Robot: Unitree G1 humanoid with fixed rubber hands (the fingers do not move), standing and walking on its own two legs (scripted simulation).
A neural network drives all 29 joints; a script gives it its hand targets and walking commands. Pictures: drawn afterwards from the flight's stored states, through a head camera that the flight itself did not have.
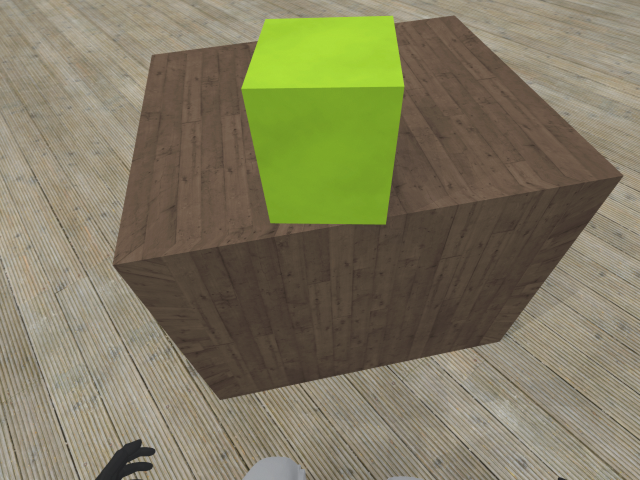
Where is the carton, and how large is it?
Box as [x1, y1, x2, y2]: [241, 16, 403, 224]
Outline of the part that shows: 392,16 265,19 241,89 270,222 385,224 403,92 403,81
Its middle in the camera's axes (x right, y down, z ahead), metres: +0.01 -0.19 +0.63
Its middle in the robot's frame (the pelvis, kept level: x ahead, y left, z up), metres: +0.63 +0.00 +0.10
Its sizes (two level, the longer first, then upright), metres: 0.210 0.200 0.250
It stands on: a pedestal, 0.71 m high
